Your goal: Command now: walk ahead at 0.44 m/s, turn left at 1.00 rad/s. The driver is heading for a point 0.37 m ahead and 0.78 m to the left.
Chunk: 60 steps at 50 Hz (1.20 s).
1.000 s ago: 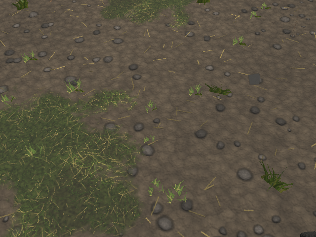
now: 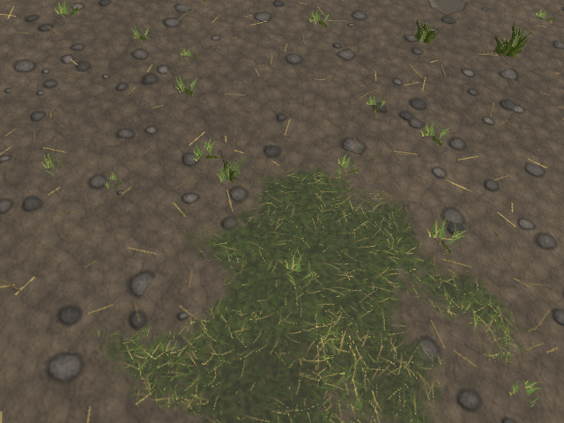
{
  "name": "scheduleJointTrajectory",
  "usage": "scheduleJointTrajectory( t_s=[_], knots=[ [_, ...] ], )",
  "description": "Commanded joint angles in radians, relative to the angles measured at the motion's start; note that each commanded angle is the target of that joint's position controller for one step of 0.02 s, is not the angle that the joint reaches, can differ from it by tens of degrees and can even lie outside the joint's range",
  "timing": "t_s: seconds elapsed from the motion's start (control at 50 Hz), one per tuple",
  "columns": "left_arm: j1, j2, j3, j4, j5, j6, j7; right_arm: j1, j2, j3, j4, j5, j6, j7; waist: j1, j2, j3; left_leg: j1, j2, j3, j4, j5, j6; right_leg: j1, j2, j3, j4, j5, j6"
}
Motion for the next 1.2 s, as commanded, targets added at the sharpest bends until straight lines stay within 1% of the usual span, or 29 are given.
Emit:
scheduleJointTrajectory(
  t_s=[0.02,0.04,0.06,0.08,0.1,0.12,0.18,0.24,0.36,0.4,0.44,0.46,0.48,0.5,0.52,0.56,0.6,0.66,0.72,0.8,0.84,0.9,0.92,0.94,0.96,0.98,1.02,1.08,1.2],
  knots=[
    [-0.142,0.149,0.045,-0.086,-0.012,-0.030,-0.004,0.243,-0.112,-0.054,0.063,0.010,-0.018,0.009,-0.134,-0.093,-0.138,0.325,-0.069,0.143,-0.198,0.027,0.080,-0.085,-0.187,0.116,-0.123,-0.474,-0.102],
    [-0.147,0.087,0.032,-0.087,0.003,-0.027,-0.006,0.382,-0.123,-0.066,0.143,0.015,-0.026,0.000,-0.178,0.057,-0.110,0.477,-0.104,0.108,-0.293,-0.039,0.123,-0.208,-0.106,0.028,0.129,-0.487,-0.060],
    [-0.185,-0.002,0.005,-0.113,0.012,-0.027,-0.023,0.458,-0.172,-0.075,0.151,0.006,-0.046,-0.006,-0.199,0.287,-0.001,0.584,0.068,-0.280,-0.390,-0.225,0.226,-0.556,-0.013,-0.002,0.637,-0.470,-0.006],
    [-0.214,-0.040,-0.014,-0.198,-0.009,-0.065,-0.035,0.333,-0.256,-0.066,0.058,-0.012,-0.098,0.003,-0.108,0.348,0.011,0.574,0.237,-0.821,-0.555,-0.325,0.400,-0.855,0.114,0.186,0.796,-0.441,0.001],
    [-0.294,0.051,-0.002,-0.227,-0.034,-0.102,-0.047,0.265,-0.216,-0.062,0.033,-0.024,-0.130,0.011,-0.124,0.198,0.040,0.540,0.292,-0.863,-0.673,-0.427,0.415,-0.904,0.059,0.283,0.796,-0.331,-0.026],
    [-0.249,0.092,-0.004,-0.180,0.105,-0.066,-0.059,0.201,-0.224,-0.057,0.032,-0.089,-0.091,-0.006,-0.106,0.206,0.047,0.448,0.222,-0.721,-0.701,-0.466,0.340,-0.839,0.010,0.224,0.750,-0.209,0.001],
    [-0.136,0.110,0.001,-0.108,0.088,-0.016,-0.080,0.179,-0.148,-0.021,0.053,-0.067,-0.102,-0.007,-0.049,0.202,0.062,0.289,0.047,-0.463,-0.711,-0.163,0.260,-0.543,0.009,0.174,0.610,-0.014,0.062],
    [-0.175,0.074,-0.015,-0.099,0.064,-0.001,-0.090,0.274,-0.128,-0.015,0.115,-0.054,-0.124,-0.002,-0.075,0.129,0.046,0.371,0.030,-0.396,-0.710,0.014,0.253,-0.530,0.028,0.147,0.481,0.074,0.058],
    [-0.326,0.054,-0.032,-0.150,0.049,-0.020,-0.096,0.339,-0.135,-0.010,0.189,-0.050,-0.146,-0.018,-0.127,0.156,0.086,0.458,0.096,-0.368,-0.732,0.268,0.244,-0.438,0.050,0.120,0.222,0.144,-0.018],
    [-0.261,0.066,-0.029,-0.146,0.051,-0.024,-0.086,0.300,-0.158,-0.011,0.206,-0.053,-0.148,-0.025,-0.075,0.155,0.073,0.468,0.107,-0.318,-0.684,0.552,0.218,-0.310,0.081,0.094,0.172,0.065,-0.069],
    [0.011,0.106,-0.006,-0.075,0.044,-0.027,-0.050,0.282,-0.198,-0.019,0.230,-0.065,-0.149,-0.025,0.057,0.154,-0.077,0.439,0.082,-0.248,-0.374,1.129,0.189,0.029,0.175,0.059,0.201,-0.066,-0.113],
    [0.265,0.136,0.010,-0.006,0.041,-0.030,-0.028,0.231,-0.200,-0.021,0.228,-0.072,-0.149,-0.025,0.191,0.113,-0.187,0.275,0.039,-0.214,-0.078,1.097,0.170,0.327,0.134,0.107,0.200,-0.093,-0.134],
    [0.421,0.253,0.038,0.024,0.069,-0.039,-0.011,0.278,-0.090,0.007,0.197,-0.051,-0.159,-0.017,0.209,-0.111,-0.327,-0.013,-0.078,-0.166,0.324,0.725,0.143,0.603,-0.097,0.464,0.113,-0.561,-0.184],
    [0.426,0.269,0.038,0.051,0.068,-0.049,-0.028,0.271,-0.030,0.023,0.176,-0.040,-0.178,-0.006,0.152,-0.362,-0.374,-0.198,-0.256,-0.232,0.554,-0.014,0.138,0.616,-0.258,1.060,-0.193,-0.832,-0.232],
    [0.251,0.182,0.019,0.031,0.064,-0.046,-0.037,0.195,-0.064,0.022,0.173,-0.056,-0.178,-0.006,0.083,-0.211,-0.164,-0.324,-0.190,-0.257,0.636,0.041,0.156,0.469,-0.262,1.068,-0.226,-0.764,-0.249],
    [0.201,0.081,-0.001,0.042,0.060,-0.058,-0.038,0.095,-0.085,0.024,0.169,-0.075,-0.173,0.011,0.048,0.035,-0.050,-0.284,-0.086,-0.201,0.556,0.133,0.159,0.242,-0.213,0.769,-0.203,-0.525,-0.258],
    [0.199,0.033,-0.026,0.087,0.065,-0.077,-0.039,0.072,-0.038,0.040,0.149,-0.093,-0.152,0.027,-0.010,-0.018,-0.005,-0.240,-0.052,-0.202,0.472,0.126,0.134,0.100,-0.151,0.617,-0.240,-0.421,-0.235],
    [0.248,0.054,-0.027,0.134,0.039,-0.106,-0.042,-0.036,-0.015,0.059,0.104,-0.097,-0.130,0.042,-0.025,-0.031,0.084,-0.356,-0.010,-0.154,0.376,0.182,0.101,0.059,-0.132,0.495,-0.344,-0.311,-0.240],
    [0.260,0.067,-0.027,0.146,0.038,-0.128,-0.047,-0.193,-0.024,0.073,0.047,-0.076,-0.132,0.056,-0.008,-0.001,0.130,-0.359,-0.031,-0.116,0.121,0.346,0.093,0.052,-0.080,0.241,-0.421,-0.043,-0.189],
    [0.325,0.082,-0.034,0.185,0.020,-0.149,-0.044,-0.295,0.010,0.090,0.025,-0.070,-0.133,0.079,0.018,0.027,0.119,-0.149,-0.071,0.045,-0.133,0.548,0.149,0.125,-0.083,0.042,-0.509,0.372,-0.146],
    [0.349,0.118,-0.032,0.192,0.031,-0.140,-0.031,-0.273,-0.009,0.085,0.040,-0.071,-0.133,0.070,0.003,-0.031,0.054,-0.110,-0.140,0.108,-0.165,0.492,0.174,0.302,-0.101,-0.005,-0.380,0.856,-0.115],
    [0.312,0.191,-0.017,0.185,0.066,-0.084,0.003,0.069,-0.100,0.046,0.139,-0.064,-0.130,0.043,-0.173,-0.136,-0.178,0.215,-0.252,0.121,-0.144,0.243,0.225,0.397,-0.143,-0.028,0.167,1.337,-0.083],
    [0.274,0.198,-0.015,0.168,0.069,-0.072,0.007,0.269,-0.147,0.017,0.199,-0.065,-0.127,0.030,-0.262,-0.105,-0.255,0.433,-0.242,0.075,-0.242,0.239,0.252,0.302,-0.129,-0.039,0.470,1.223,-0.078],
    [0.284,0.128,-0.029,0.154,0.086,-0.077,-0.003,0.313,-0.206,-0.014,0.224,-0.066,-0.112,0.008,-0.206,0.002,-0.269,0.648,-0.116,-0.133,-0.174,0.044,0.268,0.022,-0.059,0.002,0.784,0.464,-0.071],
    [0.328,0.035,-0.054,0.052,0.036,-0.095,-0.032,0.234,-0.317,-0.047,0.187,-0.081,-0.093,0.001,-0.088,0.330,-0.359,0.928,0.170,-0.772,-0.342,-0.018,0.495,-0.456,0.134,0.093,1.186,-0.307,0.003],
    [0.171,0.105,-0.052,0.015,0.038,-0.114,-0.023,0.263,-0.281,-0.051,0.188,-0.068,-0.090,-0.003,-0.146,0.102,-0.367,0.914,0.141,-0.862,-0.471,0.035,0.465,-0.558,0.101,0.252,1.185,-0.204,-0.026],
    [0.088,0.085,-0.068,-0.004,0.046,-0.131,-0.018,0.216,-0.211,-0.046,0.231,-0.056,-0.107,-0.015,-0.070,-0.043,-0.130,0.604,0.076,-0.656,-0.535,0.190,0.383,-0.505,0.014,0.266,0.968,-0.137,-0.044],
    [0.086,0.061,-0.079,-0.017,0.095,-0.076,-0.029,0.163,-0.124,-0.011,0.230,-0.041,-0.137,-0.023,0.034,-0.024,-0.032,0.303,-0.030,-0.501,-0.562,0.307,0.361,-0.377,-0.028,0.262,0.811,-0.217,0.004],
    [-0.212,0.021,-0.109,-0.152,0.064,-0.070,-0.053,0.210,-0.177,-0.033,0.230,-0.039,-0.166,-0.003,-0.047,0.043,0.066,0.060,-0.110,-0.433,-0.675,0.539,0.291,-0.188,0.023,0.167,0.281,0.231,0.030]
  ],
)
Keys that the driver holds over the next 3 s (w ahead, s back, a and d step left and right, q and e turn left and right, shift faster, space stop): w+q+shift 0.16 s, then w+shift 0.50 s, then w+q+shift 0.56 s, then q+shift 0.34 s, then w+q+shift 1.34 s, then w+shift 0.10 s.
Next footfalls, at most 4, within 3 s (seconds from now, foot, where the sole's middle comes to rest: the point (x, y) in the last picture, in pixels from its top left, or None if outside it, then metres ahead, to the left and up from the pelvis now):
0.06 left None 0.00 0.12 -0.77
0.46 right None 0.44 0.03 -0.77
0.94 left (133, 280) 0.79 0.38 -0.77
1.34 right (108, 150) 1.25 0.53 -0.77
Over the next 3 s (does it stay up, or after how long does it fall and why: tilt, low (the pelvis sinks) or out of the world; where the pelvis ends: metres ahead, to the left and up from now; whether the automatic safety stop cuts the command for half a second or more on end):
stays up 1.01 1.63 -0.02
